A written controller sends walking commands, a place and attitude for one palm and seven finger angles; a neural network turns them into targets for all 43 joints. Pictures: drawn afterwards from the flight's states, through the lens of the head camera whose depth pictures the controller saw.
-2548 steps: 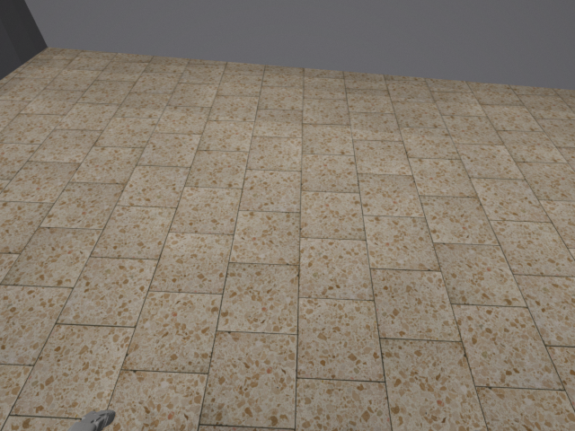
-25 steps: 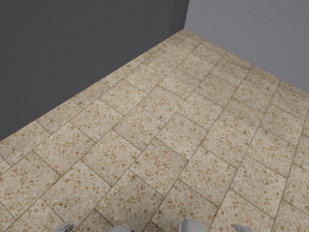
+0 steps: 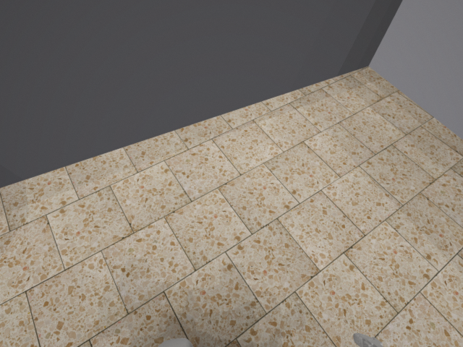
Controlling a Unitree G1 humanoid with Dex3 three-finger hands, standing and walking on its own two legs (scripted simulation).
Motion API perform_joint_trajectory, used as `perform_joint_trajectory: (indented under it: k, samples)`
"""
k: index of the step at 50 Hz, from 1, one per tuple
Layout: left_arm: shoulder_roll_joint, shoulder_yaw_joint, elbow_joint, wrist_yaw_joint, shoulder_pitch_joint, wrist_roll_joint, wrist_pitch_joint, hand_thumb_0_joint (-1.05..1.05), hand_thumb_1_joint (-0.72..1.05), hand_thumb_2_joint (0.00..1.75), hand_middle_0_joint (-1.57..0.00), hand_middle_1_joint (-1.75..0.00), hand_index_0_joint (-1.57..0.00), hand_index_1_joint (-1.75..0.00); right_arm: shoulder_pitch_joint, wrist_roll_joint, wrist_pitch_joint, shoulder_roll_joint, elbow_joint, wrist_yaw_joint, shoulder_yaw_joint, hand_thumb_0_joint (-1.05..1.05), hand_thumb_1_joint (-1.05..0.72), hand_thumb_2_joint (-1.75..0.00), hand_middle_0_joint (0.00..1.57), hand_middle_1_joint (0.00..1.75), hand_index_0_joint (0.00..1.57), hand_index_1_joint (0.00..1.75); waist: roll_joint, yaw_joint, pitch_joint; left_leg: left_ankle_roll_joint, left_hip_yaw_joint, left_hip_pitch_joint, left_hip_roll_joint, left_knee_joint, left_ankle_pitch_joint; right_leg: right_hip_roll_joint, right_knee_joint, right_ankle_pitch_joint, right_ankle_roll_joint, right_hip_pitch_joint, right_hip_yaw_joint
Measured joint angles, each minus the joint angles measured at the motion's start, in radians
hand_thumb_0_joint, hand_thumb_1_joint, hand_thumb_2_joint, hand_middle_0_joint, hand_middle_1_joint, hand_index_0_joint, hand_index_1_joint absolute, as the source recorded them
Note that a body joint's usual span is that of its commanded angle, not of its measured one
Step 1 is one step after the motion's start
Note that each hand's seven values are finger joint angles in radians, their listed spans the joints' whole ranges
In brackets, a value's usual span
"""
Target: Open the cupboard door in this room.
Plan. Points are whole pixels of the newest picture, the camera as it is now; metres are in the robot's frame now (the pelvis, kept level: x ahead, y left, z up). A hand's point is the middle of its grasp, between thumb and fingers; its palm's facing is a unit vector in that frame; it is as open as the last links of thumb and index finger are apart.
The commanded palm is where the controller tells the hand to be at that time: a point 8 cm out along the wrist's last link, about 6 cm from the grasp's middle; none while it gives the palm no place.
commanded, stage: turn to face it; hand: left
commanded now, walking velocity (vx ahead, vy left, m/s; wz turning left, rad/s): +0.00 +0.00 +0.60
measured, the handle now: out of the picture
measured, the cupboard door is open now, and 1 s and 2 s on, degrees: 42 42 42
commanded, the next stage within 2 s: take the last steps up to it in 1.96 s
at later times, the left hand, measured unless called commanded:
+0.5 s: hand out of the picture +0.07 +0.18 -0.14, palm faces +0.27 -0.92 -0.28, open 7.4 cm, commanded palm none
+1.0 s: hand out of the picture +0.01 +0.22 -0.15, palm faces +0.57 -0.78 -0.25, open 7.4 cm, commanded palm none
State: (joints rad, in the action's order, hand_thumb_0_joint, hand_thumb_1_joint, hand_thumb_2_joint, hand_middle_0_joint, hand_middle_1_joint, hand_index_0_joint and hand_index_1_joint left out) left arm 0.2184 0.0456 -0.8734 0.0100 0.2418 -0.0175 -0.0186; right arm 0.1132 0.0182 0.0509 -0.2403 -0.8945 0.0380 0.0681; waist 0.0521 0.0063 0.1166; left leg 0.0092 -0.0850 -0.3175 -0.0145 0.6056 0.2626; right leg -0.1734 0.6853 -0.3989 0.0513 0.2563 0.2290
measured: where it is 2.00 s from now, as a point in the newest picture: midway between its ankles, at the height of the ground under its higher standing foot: outside the picture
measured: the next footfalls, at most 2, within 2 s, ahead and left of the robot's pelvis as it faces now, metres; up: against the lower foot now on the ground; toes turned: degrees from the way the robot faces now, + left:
right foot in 0.38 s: +0.08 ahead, -0.16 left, +0.00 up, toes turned +11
left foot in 0.70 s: +0.04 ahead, +0.10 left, +0.00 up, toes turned +31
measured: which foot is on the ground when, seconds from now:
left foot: down 0.00-0.36, up 0.38-0.68, down 0.70-1.00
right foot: up 0.00-0.36, down 0.38-0.70, up 0.72-1.00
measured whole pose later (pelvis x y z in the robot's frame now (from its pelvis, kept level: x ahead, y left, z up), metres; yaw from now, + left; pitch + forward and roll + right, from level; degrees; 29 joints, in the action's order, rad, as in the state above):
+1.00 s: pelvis +0.05 -0.02 +0.02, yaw +35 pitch +2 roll -2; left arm 0.27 0.07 -0.86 0.01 0.14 -0.01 -0.06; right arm 0.16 0.03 0.04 -0.21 -0.90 0.01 0.05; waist 0.01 0.01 0.10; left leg -0.03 0.07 -0.30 0.02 0.51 0.24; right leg -0.06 0.89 -0.42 0.08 0.44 0.01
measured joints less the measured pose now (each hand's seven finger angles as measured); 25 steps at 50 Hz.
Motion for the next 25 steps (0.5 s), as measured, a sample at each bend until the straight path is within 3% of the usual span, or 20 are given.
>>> perform_joint_trajectory:
  k: [3, 7, 13, 18, 21, 23, 25]
  samples:
    - [0.032, 0.016, -0.024, 0.007, -0.020, 0.000, -0.041, 0.01, 0.90, 0.90, -0.20, -0.30, -0.21, -0.30, -0.005, 0.005, -0.021, 0.013, 0.012, -0.012, -0.007, 0.00, -0.91, -0.90, 0.19, 0.30, 0.20, 0.30, 0.015, -0.006, 0.003, -0.046, 0.024, -0.030, 0.012, 0.057, 0.054, 0.031, 0.281, -0.144, 0.017, 0.125, -0.116]
    - [0.055, 0.031, -0.032, 0.004, -0.055, 0.000, -0.051, 0.01, 0.91, 0.90, -0.20, -0.30, -0.20, -0.30, 0.018, 0.009, -0.025, 0.025, 0.010, -0.031, -0.015, 0.00, -0.91, -0.90, 0.20, 0.30, 0.20, 0.30, 0.003, -0.008, -0.007, -0.034, 0.073, -0.006, 0.018, -0.017, 0.024, 0.070, 0.416, -0.059, 0.028, 0.222, -0.189]
    - [0.053, 0.029, 0.004, 0.000, -0.090, 0.003, -0.039, 0.01, 0.91, 0.90, -0.20, -0.30, -0.20, -0.30, 0.050, 0.012, -0.016, 0.027, -0.008, -0.031, -0.015, 0.00, -0.90, -0.90, 0.20, 0.30, 0.20, 0.30, -0.034, 0.000, -0.018, -0.022, 0.147, 0.016, 0.023, -0.089, -0.020, 0.105, 0.236, -0.021, 0.028, 0.195, -0.217]
    - [0.040, 0.015, 0.039, 0.001, -0.095, 0.006, -0.011, 0.01, 0.91, 0.90, -0.20, -0.30, -0.20, -0.30, 0.078, 0.006, 0.002, 0.021, -0.011, -0.027, 0.000, 0.00, -0.90, -0.90, 0.20, 0.30, 0.20, 0.30, -0.057, 0.015, -0.035, 0.010, 0.213, -0.023, 0.047, -0.030, 0.005, 0.138, -0.100, 0.077, 0.007, 0.045, -0.206]
    - [0.012, 0.003, 0.040, 0.010, -0.092, -0.004, 0.009, 0.01, 0.91, 0.90, -0.20, -0.30, -0.20, -0.30, 0.067, 0.003, 0.015, -0.003, -0.020, -0.023, 0.018, 0.00, -0.90, -0.90, 0.20, 0.30, 0.20, 0.30, -0.080, 0.016, -0.021, 0.020, 0.190, -0.118, 0.056, 0.242, 0.199, 0.125, -0.096, 0.076, -0.037, 0.031, -0.180]
    - [-0.007, -0.007, 0.037, 0.013, -0.077, -0.004, 0.008, 0.01, 0.91, 0.90, -0.20, -0.30, -0.20, -0.30, 0.056, 0.003, 0.024, -0.015, -0.028, -0.019, 0.026, 0.00, -0.91, -0.90, 0.20, 0.30, 0.20, 0.30, -0.085, 0.022, -0.011, 0.032, 0.147, -0.172, 0.048, 0.434, 0.216, 0.110, -0.105, 0.067, -0.040, 0.005, -0.154]
    - [-0.017, -0.011, 0.030, 0.015, -0.063, -0.005, 0.005, 0.01, 0.91, 0.90, -0.20, -0.30, -0.21, -0.30, 0.047, 0.001, 0.027, -0.015, -0.031, -0.013, 0.026, 0.00, -0.91, -0.90, 0.20, 0.30, 0.20, 0.30, -0.071, 0.027, -0.005, 0.045, 0.103, -0.190, 0.030, 0.505, 0.202, 0.091, -0.133, 0.072, -0.037, -0.025, -0.131]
